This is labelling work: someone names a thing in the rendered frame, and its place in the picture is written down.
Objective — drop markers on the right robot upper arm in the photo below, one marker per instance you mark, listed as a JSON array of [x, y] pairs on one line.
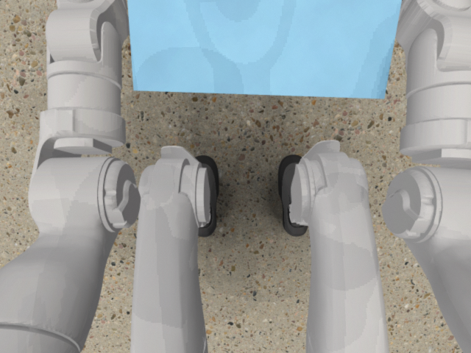
[[430, 208]]

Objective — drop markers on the left robot forearm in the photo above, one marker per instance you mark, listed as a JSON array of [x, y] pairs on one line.
[[84, 39]]

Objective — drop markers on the robot right shin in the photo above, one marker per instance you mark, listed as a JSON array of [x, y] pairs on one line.
[[327, 146]]

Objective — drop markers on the right robot forearm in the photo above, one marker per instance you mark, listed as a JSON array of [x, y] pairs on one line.
[[436, 38]]

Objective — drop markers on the robot right foot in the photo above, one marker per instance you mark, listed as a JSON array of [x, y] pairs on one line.
[[285, 176]]

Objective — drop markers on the left robot upper arm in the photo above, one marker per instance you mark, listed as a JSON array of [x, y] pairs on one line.
[[49, 294]]

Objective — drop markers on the carton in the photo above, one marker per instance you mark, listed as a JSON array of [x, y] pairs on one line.
[[321, 48]]

